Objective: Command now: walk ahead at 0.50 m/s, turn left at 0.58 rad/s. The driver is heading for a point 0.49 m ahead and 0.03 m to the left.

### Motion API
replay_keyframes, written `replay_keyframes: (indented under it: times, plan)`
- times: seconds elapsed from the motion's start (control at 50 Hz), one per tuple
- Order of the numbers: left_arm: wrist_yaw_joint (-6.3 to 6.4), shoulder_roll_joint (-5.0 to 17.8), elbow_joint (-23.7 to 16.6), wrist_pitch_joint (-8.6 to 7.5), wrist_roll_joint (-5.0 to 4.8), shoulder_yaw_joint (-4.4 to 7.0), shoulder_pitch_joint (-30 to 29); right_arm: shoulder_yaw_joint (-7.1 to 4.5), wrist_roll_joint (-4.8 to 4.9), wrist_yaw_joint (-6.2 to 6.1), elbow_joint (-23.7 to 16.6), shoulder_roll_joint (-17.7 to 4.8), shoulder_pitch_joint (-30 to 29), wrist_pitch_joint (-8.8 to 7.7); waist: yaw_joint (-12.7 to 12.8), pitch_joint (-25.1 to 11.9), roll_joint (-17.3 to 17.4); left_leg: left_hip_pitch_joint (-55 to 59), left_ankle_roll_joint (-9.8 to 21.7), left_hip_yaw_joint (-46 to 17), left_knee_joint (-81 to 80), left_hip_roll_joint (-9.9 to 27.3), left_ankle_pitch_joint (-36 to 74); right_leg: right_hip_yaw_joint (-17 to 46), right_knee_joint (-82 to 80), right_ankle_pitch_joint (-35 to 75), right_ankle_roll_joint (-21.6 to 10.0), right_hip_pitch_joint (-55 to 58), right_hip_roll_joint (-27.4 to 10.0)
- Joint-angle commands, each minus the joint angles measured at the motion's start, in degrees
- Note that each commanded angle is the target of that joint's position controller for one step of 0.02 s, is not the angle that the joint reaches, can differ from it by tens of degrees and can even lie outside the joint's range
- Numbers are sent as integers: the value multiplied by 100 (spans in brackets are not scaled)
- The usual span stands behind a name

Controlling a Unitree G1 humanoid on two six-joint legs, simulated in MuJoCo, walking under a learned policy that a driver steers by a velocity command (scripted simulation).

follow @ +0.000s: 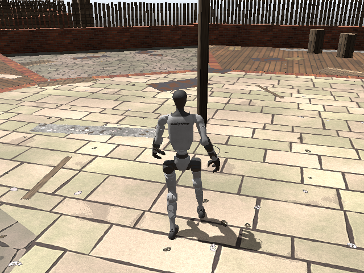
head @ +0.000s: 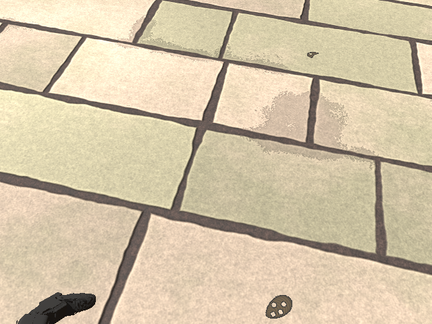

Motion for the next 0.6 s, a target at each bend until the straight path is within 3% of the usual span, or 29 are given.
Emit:
replay_keyframes:
  times: [0.02, 0.06, 0.08, 0.1, 0.12, 0.14, 0.16, 0.18, 0.2, 0.22, 0.26, 0.28, 0.32, 0.44, 0.52, 0.56, 0.58, 0.6]
  plan:
    - [-69, 573, -527, -160, -49, 156, -573, -258, 31, -67, -215, -905, 204, -8, 14, -176, 761, -190, 686, -1228, -186, 1354, 1085, -112, -464, 28, -105, 708, 303]
    - [-86, 704, -486, -214, -61, 223, -333, -278, 13, -87, -223, -919, 126, 28, 185, -202, 936, 38, 604, -1528, 153, 1475, 1300, -95, -557, -498, -279, 982, 311]
    - [-67, 772, -386, -242, -55, 278, 56, -263, 7, -82, -254, -863, 24, 45, 408, -324, 989, 10, 515, -1536, 439, 1385, 1553, -206, -747, -554, -409, 1492, 343]
    - [-30, 938, -266, -272, 4, 366, 660, -190, -17, -60, -309, -665, -30, 37, 713, -771, 893, -205, 341, -1327, 1199, 1086, 1782, -120, -823, -509, -628, 2532, 135]
    - [25, 1245, -198, -267, 81, 444, 1531, -62, -121, -40, -426, -343, 31, 24, 1033, -1632, 250, -953, 123, -832, 2788, 698, 839, 837, -695, -903, -975, 4079, -841]
    - [-8, 1620, 39, -179, 87, 544, 1953, 39, 76, -25, -547, -32, 935, -25, 618, -2248, -1748, -3101, -266, -185, 4596, -50, -1899, 3571, -1181, -2150, -1969, 5851, -2089]
    - [-33, 1036, -60, -149, -51, 427, 1796, -62, 138, -57, -388, -686, 790, -20, 779, -1801, -1030, -3782, -327, -304, 5281, 485, -1674, 3923, -1531, -3595, -1805, 5543, -2092]
    - [1, 710, -125, -113, -52, 335, 1534, -161, 84, -58, -475, -1010, 82, 8, 944, -1035, -512, -3911, -356, -149, 5395, 666, -1125, 2950, -1629, -3378, -1522, 4804, -1814]
    - [6, 609, -146, -70, 14, 276, 1230, -171, 5, -71, -542, -959, -271, 39, 856, -565, -71, -3697, -377, 35, 5248, 859, -741, 2140, -1741, -2539, -1335, 4051, -1519]
    - [16, 539, -93, -56, 46, 248, 1084, -180, -41, -46, -630, -866, -399, 34, 736, -282, -183, -3591, -403, 24, 5028, 1009, -464, 1703, -1837, -1913, -1368, 3553, -1390]
    - [33, 418, -10, -88, 55, 217, 1006, -170, 38, 21, -625, -631, -290, 79, 570, -168, -436, -3189, -403, 141, 4717, 1213, -253, 884, -2102, -1306, -1290, 3068, -1084]
    - [35, 435, 35, -104, 33, 226, 1026, -147, 48, 27, -636, -498, -274, 108, 549, -168, -375, -3191, -403, 229, 4640, 1239, -210, 636, -2212, -1172, -1321, 3004, -1056]
    - [35, 628, 148, -132, -1, 290, 1061, -95, 19, 52, -797, -374, -520, 140, 545, -17, -314, -3438, -500, 277, 4187, 1342, -34, 316, -2374, -656, -1508, 2964, -1212]
    - [66, 893, 359, -48, -21, 353, 1178, -15, -1, 216, -974, -237, -1321, 44, 804, 66, -100, -3242, -460, 670, 2437, 1270, 1586, -939, -2419, 206, -1296, 3235, -1003]
    - [88, 1056, 577, 101, -127, 372, 1479, 2, -40, 343, -1224, -188, -1865, -9, 884, 220, -90, -2798, -280, 1028, 1519, 973, 1493, -1276, -2000, 1600, -1166, 3546, -1089]
    - [125, 1237, 606, 163, -215, 413, 1455, -105, -106, 372, -1213, -403, -1568, -25, 607, -101, -310, -2172, -78, 1191, 1284, 643, 1095, -1349, -1319, 3055, -1042, 3788, -1121]
    - [145, 1275, 602, 190, -251, 418, 1379, -209, -133, 368, -1068, -593, -1026, -26, 264, -414, -313, -1473, 67, 1235, 999, 467, 1218, -1422, -650, 3438, -928, 3777, -1031]
    - [156, 1174, 596, 194, -246, 372, 1340, -334, -142, 308, -857, -826, -313, -16, -154, -789, -165, -325, 242, 1210, 577, 352, 1981, -1591, 316, 3179, -725, 3355, -816]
